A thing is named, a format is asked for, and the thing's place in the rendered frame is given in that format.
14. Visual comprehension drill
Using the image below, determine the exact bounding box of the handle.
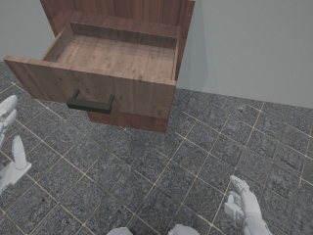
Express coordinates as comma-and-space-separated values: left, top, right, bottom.
67, 89, 114, 115

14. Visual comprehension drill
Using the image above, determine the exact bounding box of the right robot thigh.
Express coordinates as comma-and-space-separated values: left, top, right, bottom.
167, 225, 201, 235

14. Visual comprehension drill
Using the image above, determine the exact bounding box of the drawer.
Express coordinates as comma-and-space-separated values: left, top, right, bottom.
3, 21, 180, 119

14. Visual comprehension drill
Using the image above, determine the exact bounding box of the cabinet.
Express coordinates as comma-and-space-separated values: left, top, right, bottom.
40, 0, 196, 133

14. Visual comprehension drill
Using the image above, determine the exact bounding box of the robot left hand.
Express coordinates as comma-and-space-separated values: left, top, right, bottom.
0, 95, 31, 196

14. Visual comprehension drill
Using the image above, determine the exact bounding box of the right robot forearm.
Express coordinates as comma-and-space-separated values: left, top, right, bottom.
243, 216, 273, 235

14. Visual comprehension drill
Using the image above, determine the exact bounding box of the robot right hand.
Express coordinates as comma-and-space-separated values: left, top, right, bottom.
224, 175, 262, 223

